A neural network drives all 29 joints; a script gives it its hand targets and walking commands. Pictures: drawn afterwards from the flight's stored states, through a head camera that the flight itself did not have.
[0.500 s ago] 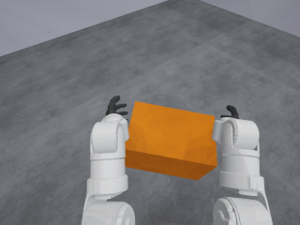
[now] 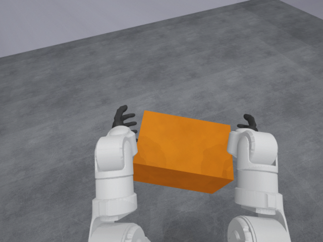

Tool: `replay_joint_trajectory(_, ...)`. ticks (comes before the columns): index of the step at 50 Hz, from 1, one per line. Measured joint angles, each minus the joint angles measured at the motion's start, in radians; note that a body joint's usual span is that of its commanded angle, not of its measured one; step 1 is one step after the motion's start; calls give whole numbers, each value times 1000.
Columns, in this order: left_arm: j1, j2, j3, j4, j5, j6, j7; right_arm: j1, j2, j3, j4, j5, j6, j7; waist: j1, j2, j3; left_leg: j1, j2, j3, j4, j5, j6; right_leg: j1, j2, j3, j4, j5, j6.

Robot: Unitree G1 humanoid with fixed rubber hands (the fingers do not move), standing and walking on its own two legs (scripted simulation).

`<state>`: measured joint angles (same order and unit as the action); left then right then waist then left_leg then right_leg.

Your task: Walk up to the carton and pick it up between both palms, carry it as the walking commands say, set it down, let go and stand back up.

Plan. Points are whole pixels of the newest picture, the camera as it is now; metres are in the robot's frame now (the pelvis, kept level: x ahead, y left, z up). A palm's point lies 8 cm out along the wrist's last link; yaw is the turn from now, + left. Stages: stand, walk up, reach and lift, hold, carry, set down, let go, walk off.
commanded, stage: carry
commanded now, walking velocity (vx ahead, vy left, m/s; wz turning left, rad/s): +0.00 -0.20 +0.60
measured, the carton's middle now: (179, 154) +0.35 -0.02 -0.01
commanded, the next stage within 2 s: none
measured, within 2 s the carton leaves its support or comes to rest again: neither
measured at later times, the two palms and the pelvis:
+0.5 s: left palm (99, 163) +0.27 +0.15 +0.11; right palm (228, 144) +0.32 -0.13 +0.08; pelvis -0.03 -0.04 +0.00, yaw +14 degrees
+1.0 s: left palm (57, 210) +0.18 +0.22 +0.10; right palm (192, 150) +0.30 -0.05 +0.09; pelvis -0.05 -0.04 +0.00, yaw +26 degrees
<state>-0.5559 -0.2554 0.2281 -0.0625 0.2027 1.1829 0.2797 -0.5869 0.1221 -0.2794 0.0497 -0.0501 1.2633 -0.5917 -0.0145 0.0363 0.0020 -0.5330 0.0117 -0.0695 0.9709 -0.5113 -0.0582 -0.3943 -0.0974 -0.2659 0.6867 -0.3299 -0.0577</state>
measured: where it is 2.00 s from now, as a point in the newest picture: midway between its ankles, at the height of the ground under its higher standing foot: outside the picture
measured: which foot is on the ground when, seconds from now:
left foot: up 0.00-0.08, down 0.10-0.40, up 0.42-0.74, down 0.76-1.00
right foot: down 0.00-0.10, up 0.12-0.36, down 0.38-1.00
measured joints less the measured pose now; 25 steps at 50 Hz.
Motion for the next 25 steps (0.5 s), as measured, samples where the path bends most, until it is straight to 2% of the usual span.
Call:
replay_joint_trajectory(4, 0, -1, 0, 0, 9, 0, -1, 0, 0, 2, 0, 6, 7, 0, -1, -13, -1, 66, 1, 35, -63, 52, 1, -6, -34, -65, 60, -31, 2)
replay_joint_trajectory(5, 0, 0, 0, 0, 11, 1, 0, -3, -1, 2, -1, 6, 10, 0, -2, -14, -6, 105, 3, 36, -132, 87, 8, -13, -40, -79, 91, -47, 6)
replay_joint_trajectory(6, 1, 2, 0, 0, 14, -2, -1, -7, 2, 2, 1, 6, 9, 0, 0, -26, -7, 118, -3, 37, -159, 74, 42, -32, -51, -76, 135, -78, 15)
replay_joint_trajectory(8, 26, 10, 3, 1, 13, -4, -1, 2, 20, 2, 18, 1, 1, 0, 5, -43, 4, 115, -10, 28, -156, 81, 67, -65, -21, -5, 234, -173, 36)
replay_joint_trajectory(10, 45, 16, 3, 0, 3, 0, -1, 17, 30, 2, 20, -2, 4, 0, 6, -42, 5, 115, -9, 4, -189, 116, 65, -96, 22, 68, 330, -185, 37)
replay_joint_trajectory(12, 45, 17, 4, 0, -6, 0, 0, 18, 31, 2, 20, -5, 2, 0, 7, -42, 6, 114, -9, -18, -230, 153, 57, -104, 46, 109, 351, -185, 41)
replay_joint_trajectory(14, 44, 17, 4, -4, -17, -6, 5, 13, 31, 2, 19, -11, -7, 0, 8, -35, 3, 105, -7, -29, -261, 180, 50, -100, 62, 143, 297, -186, 41)
replay_joint_trajectory(18, 44, 18, 3, -12, -29, -15, 5, 10, 32, 2, 11, -20, -19, 0, 9, -8, 2, 82, -1, -48, -274, 200, 30, -28, 92, 182, 52, -181, 41)
replay_joint_trajectory(19, 44, 18, 3, -15, -30, -16, 5, 10, 32, 3, 8, -20, -21, 0, 9, 3, 2, 76, 0, -55, -274, 203, 23, -4, 98, 180, -13, -140, 41)
replay_joint_trajectory(20, 45, 17, 3, -15, -33, -17, 5, 12, 32, 3, 2, -20, -19, 0, 8, 22, 3, 73, 6, -63, -274, 205, 18, 6, 104, 171, -55, -46, 41)
replay_joint_trajectory(21, 45, 17, 2, -15, -36, -17, 4, 17, 32, 3, -6, -19, -18, 0, 8, 28, 3, 71, 4, -67, -264, 182, 16, 10, 102, 165, -70, 38, 41)
replay_joint_trajectory(22, 45, 17, -5, -14, -41, -17, 3, 28, 30, 3, -19, -20, -16, 0, 7, 25, 5, 61, -4, -64, -219, 110, 16, 11, 92, 159, -60, 54, 39)
replay_joint_trajectory(23, 45, 17, -15, -15, -45, -17, 3, 37, 28, 3, -31, -22, -15, -1, 5, 22, 3, 37, -8, -53, -148, 48, 16, 11, 80, 148, -52, 42, 35)
replay_joint_trajectory(25, 42, 16, -27, -15, -45, -16, 4, 41, 24, 4, -43, -21, -14, -4, 5, 20, -1, -5, -7, -35, -51, 2, 16, 14, 57, 124, -52, 18, 28)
